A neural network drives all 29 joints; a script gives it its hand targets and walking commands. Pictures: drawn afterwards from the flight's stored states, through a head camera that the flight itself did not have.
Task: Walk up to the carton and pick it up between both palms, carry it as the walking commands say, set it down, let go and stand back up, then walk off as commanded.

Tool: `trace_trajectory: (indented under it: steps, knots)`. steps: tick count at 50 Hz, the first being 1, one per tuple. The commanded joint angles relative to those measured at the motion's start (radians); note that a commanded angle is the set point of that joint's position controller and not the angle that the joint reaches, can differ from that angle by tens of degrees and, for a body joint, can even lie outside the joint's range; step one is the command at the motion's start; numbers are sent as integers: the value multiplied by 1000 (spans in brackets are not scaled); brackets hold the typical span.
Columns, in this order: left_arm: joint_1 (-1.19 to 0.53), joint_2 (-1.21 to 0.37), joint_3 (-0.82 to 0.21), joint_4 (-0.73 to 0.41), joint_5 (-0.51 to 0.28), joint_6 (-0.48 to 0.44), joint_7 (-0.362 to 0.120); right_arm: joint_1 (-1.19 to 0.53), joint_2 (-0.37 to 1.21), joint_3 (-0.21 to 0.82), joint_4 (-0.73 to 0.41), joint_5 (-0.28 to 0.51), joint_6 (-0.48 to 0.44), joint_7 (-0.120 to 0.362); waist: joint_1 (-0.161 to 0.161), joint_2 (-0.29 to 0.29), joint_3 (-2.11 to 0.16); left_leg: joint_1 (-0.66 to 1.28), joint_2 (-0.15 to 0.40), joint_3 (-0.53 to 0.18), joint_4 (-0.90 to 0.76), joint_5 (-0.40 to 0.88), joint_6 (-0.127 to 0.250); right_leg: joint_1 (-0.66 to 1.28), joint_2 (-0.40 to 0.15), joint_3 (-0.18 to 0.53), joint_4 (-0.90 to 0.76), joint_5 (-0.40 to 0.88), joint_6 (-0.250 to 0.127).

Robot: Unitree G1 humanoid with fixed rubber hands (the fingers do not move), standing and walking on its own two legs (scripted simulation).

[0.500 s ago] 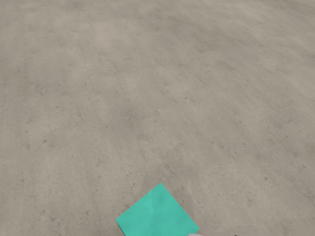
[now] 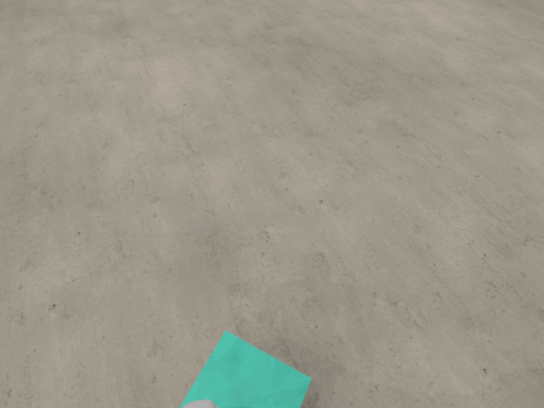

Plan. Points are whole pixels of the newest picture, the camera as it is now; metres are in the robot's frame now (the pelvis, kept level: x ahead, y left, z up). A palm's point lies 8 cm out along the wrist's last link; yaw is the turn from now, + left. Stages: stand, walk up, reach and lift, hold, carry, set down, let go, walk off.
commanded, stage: walk off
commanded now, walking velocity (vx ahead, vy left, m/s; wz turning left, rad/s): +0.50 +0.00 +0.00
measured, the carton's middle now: out of the picture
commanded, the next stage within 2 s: stand in 0.90 s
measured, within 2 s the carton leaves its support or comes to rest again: rests again in 1.22 s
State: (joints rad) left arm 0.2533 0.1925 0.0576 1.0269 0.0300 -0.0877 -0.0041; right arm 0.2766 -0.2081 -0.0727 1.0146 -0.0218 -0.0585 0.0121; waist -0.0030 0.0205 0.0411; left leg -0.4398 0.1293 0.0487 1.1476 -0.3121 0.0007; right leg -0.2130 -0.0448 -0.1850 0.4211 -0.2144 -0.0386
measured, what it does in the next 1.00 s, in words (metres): walks ahead: left foot 0.04 m higher, then left foot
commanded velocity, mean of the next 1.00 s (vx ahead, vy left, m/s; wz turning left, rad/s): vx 0.44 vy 0.00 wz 0.00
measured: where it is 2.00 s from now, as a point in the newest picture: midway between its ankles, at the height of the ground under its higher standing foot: (268, 294)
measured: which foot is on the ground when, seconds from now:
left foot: up 0.00-0.04, down 0.06-0.18, up 0.20-0.26, down 0.28-0.76, up 0.78-1.00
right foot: down 0.00-0.30, up 0.32-0.72, down 0.74-1.00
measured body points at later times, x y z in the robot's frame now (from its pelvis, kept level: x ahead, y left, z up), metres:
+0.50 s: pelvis +0.24 +0.06 +0.00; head +0.26 +0.07 +0.45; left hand +0.31 +0.31 -0.15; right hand +0.24 -0.19 -0.14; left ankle +0.22 +0.15 -0.74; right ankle +0.25 -0.09 -0.66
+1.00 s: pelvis +0.49 +0.00 +0.00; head +0.51 -0.02 +0.45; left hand +0.46 +0.25 -0.14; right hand +0.58 -0.25 -0.14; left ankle +0.49 +0.16 -0.67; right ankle +0.47 -0.09 -0.74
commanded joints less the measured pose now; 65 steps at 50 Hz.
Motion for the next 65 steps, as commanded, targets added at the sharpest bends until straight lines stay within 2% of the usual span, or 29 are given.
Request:
trace_trajectory:
  steps: [1, 6, 10, 12, 14, 15, 16, 17, 19, 21, 26, 29, 34, 36, 37, 38, 39, 40, 43, 45, 47, 51, 55, 58, 59, 60, 61, 63, 65]
  knots:
    - [113, 78, 6, 12, -8, -28, 7, 49, 14, 1, -40, -9, 23, 17, -16, -134, -7, -136, 32, -6, -51, 62, -16, 91, -231, 213, -230, 264, -76]
    - [178, 83, 2, 28, -6, -27, 8, -200, 5, 16, -118, -5, 33, 30, 30, -120, 63, -128, 11, 52, -383, 147, -47, 110, -209, 160, -281, 231, -86]
    - [250, 120, 10, 53, -5, -13, 3, -289, -5, 20, -147, -5, 20, 25, 67, -168, 48, -31, -45, 107, -556, 88, -27, 180, -231, 151, -226, 308, -90]
    - [244, 125, 13, 59, -9, -1, 6, -250, -21, 14, -138, -12, 8, 20, 36, -179, 28, 61, -66, 115, -621, 85, 1, 182, -242, 140, -146, 391, -77]
    - [217, 115, 10, 46, -22, 2, 8, 4, -93, -15, -52, -26, -14, 5, -78, -64, -107, 450, -81, 109, -711, 150, 42, 52, -173, 62, 154, 456, -33]
    - [198, 69, -4, 4, -29, 0, 5, 179, -182, -41, -22, -38, -22, -10, -157, 84, -240, 706, 164, -167, -742, 28, 109, -193, -108, 13, 451, 152, 15]
    - [191, 34, -7, -34, -32, 2, 7, 259, -302, -68, 4, -25, -13, -13, -163, 273, -274, 783, 372, -497, -896, -15, 193, -432, 6, 56, 711, -338, 33]
    - [104, 91, 13, -40, -14, 9, 9, 199, -249, -54, 10, -3, -7, -13, -145, 130, -161, 674, 348, -468, -907, -9, 200, -509, -54, 169, 826, -309, 20]
    - [84, 46, 14, -41, -23, 3, -1, 28, -127, -23, -19, -7, -24, -2, -49, 62, -26, 446, 247, -262, -939, 115, 150, -458, -114, 179, 790, -135, 18]
    - [127, 27, 20, -23, -3, 25, -10, -6, -47, 1, -13, -4, -35, -7, 7, 76, 3, 327, 179, -146, -972, 188, 107, -372, -126, 173, 724, -79, 38]
    - [-15, 11, 15, -82, 5, 62, -35, 89, -56, 10, 28, 5, -54, -18, 21, 79, 54, 316, 125, -29, -1017, 302, 123, -427, -124, 120, 555, 60, 77]
    - [-188, 2, 1, -136, -3, 59, -40, 162, -64, 14, 47, 1, -54, -19, -30, 57, 78, 365, 119, -9, -1014, 369, 116, -396, -96, 82, 336, 93, 90]
    - [-281, 29, -3, -173, -6, 44, -33, 237, -100, 8, 77, -4, -38, -15, -58, 127, 65, 450, 150, 6, -933, 504, 118, -278, -37, 28, 152, 13, 50]
    - [-177, 53, 8, -139, 1, 31, -24, 222, -110, 4, 81, 3, -30, -19, 7, 100, 7, 436, 137, 50, -770, 716, 99, -91, 10, 8, 71, 22, 19]
    - [-15, 88, 24, -84, 8, 19, -15, 208, -109, 6, 77, 10, -27, -20, 77, 54, -85, 359, 102, 84, -593, 726, 75, 140, 30, 3, 23, 59, -6]
    - [182, 166, 45, -40, 29, 9, -3, 171, -94, 13, 47, 14, -29, -21, 166, -7, -197, 158, 59, 110, -343, 456, 44, 395, -142, 178, 26, 13, -56]
    - [273, 305, 78, -13, 27, 12, 5, 215, 19, 34, -4, 39, -30, -16, 159, -324, -314, -171, -89, 115, -1, -202, 1, 631, -446, 609, -105, -68, -159]
    - [257, 286, 75, -2, -5, 23, 4, 116, -76, 2, -18, 14, -25, -20, 164, -166, -261, -233, -48, -32, 119, -214, 17, 522, -432, 651, -151, -5, -168]
    - [37, 111, 27, -38, 2, 1, -3, 75, -32, -1, -20, 12, -25, -8, 37, -80, -33, -204, 37, -46, 66, -10, 19, 208, -296, 353, -181, 145, -97]
    - [61, 67, 7, -15, 2, -12, 4, 91, -15, -4, -18, -4, -2, 4, 0, -101, -29, -134, 27, -34, 18, 23, 4, 148, -246, 281, -199, 238, -72]
    - [103, 74, 3, 10, -9, -29, 9, 70, 11, 0, -25, -7, 18, 8, -17, -106, -15, -109, 11, -6, -45, 26, -15, 121, -235, 215, -185, 500, -76]
    - [118, 90, -7, 28, -4, -32, 9, -54, 29, 19, -59, -1, 37, 4, -19, -160, 13, -27, -37, 50, -335, 89, -41, 80, -190, 90, -160, 719, -63]
    - [205, 107, -8, 66, -11, -10, 14, -160, 16, 27, -77, 6, 30, -9, 33, -203, -11, 46, -93, 88, -548, 126, -40, 170, -192, 106, -96, 762, -57]
    - [174, 105, -6, 65, -24, 9, 23, -28, -33, 17, -27, -5, 1, -18, -36, -132, -69, 316, -85, 72, -780, 347, -5, 100, -169, 96, 69, 589, -10]
    - [169, 82, -13, 47, -31, 7, 26, 71, -107, 0, 1, -22, -16, -26, -69, -51, -130, 498, 38, -22, -752, 659, 10, -23, -137, 81, 167, 369, 27]
    - [256, -13, -36, 33, -50, 14, 32, 121, -171, -6, 5, -20, -20, -29, -48, 159, -262, 696, 297, -207, -674, 1105, 125, -163, -61, 53, 359, -223, 73]
    - [270, 15, -27, 60, -43, 44, 40, 151, -165, -6, 29, 12, -8, -33, -75, 186, -303, 601, 339, -278, -743, 1045, 231, -127, -20, 124, 482, -448, 78]
    - [186, 26, -19, 49, -20, 70, 33, -12, -89, 24, 5, 15, 1, -37, -16, 111, -125, 397, 255, -190, -825, 770, 207, -166, -49, 160, 547, -407, 87]
    - [185, 3, -18, 62, -12, 85, 27, -91, -43, 43, 1, 7, 3, -48, 32, 110, -45, 248, 173, -103, -858, 699, 150, -101, -73, 167, 442, -312, 105]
